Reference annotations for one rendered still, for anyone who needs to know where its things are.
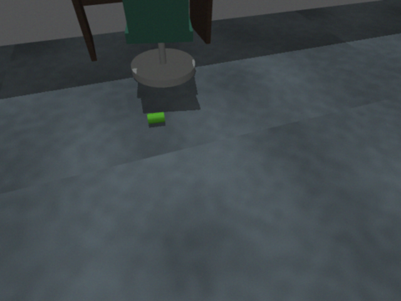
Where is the can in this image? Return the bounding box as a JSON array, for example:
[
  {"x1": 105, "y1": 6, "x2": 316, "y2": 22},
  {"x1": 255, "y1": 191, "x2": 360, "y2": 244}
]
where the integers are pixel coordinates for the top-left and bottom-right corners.
[{"x1": 147, "y1": 112, "x2": 165, "y2": 124}]

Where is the desk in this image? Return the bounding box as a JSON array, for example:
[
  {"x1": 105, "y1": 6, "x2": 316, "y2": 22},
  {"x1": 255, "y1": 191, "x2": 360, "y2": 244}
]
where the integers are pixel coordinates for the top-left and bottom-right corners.
[{"x1": 72, "y1": 0, "x2": 212, "y2": 61}]

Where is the office chair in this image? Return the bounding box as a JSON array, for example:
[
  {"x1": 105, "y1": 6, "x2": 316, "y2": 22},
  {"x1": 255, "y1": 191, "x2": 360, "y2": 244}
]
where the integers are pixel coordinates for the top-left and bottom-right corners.
[{"x1": 122, "y1": 0, "x2": 195, "y2": 88}]

